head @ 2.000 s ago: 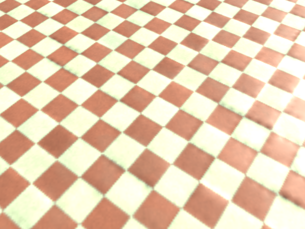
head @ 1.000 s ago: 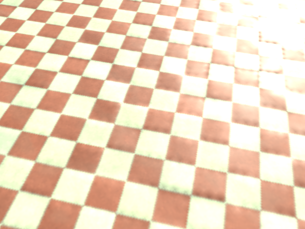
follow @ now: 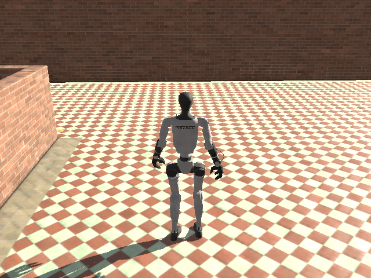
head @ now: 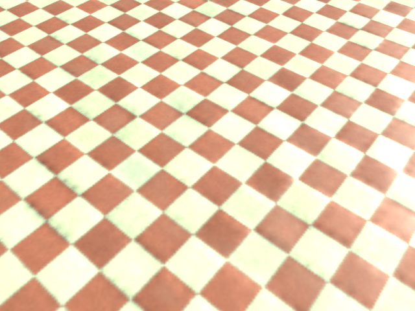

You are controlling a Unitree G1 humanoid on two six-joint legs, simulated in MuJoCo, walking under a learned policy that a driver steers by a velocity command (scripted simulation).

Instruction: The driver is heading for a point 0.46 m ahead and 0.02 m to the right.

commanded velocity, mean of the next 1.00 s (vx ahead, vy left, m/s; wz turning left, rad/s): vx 0.33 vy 0.00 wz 0.14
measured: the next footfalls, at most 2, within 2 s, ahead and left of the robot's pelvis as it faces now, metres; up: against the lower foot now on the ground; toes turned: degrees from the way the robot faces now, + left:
right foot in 0.02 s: +0.06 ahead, -0.12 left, +0.00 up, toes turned +4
left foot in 0.46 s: +0.33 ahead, +0.13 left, +0.00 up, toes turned +9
